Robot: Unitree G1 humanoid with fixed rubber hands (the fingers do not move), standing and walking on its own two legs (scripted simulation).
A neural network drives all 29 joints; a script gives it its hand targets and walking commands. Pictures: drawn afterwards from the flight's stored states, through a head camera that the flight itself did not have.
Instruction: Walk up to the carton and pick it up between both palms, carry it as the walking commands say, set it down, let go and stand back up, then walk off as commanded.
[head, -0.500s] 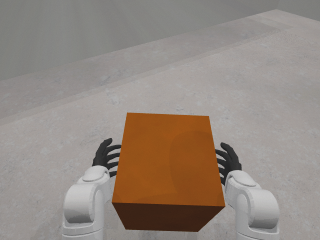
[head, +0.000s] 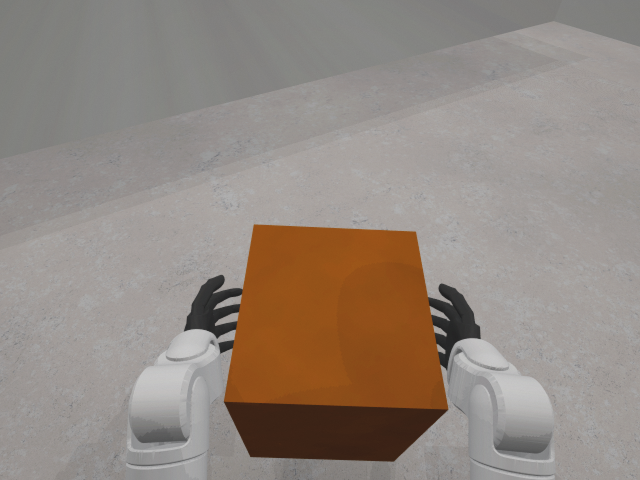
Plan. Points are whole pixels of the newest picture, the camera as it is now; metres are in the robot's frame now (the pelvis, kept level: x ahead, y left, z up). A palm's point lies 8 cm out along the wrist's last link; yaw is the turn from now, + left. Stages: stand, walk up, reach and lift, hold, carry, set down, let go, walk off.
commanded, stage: carry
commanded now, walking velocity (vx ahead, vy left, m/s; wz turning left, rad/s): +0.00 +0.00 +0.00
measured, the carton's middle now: (328, 350) +0.28 +0.00 +0.02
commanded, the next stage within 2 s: hold in 0.18 s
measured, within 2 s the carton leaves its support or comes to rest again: neither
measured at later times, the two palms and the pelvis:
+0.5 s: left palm (226, 335) +0.29 +0.14 +0.04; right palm (454, 353) +0.27 -0.15 +0.04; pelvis +0.01 +0.00 +0.01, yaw -7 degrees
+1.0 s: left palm (231, 319) +0.30 +0.13 +0.07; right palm (463, 345) +0.27 -0.16 +0.06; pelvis -0.01 +0.00 +0.01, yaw -11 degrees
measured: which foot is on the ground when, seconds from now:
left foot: down 0.00-1.00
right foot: down 0.00-1.00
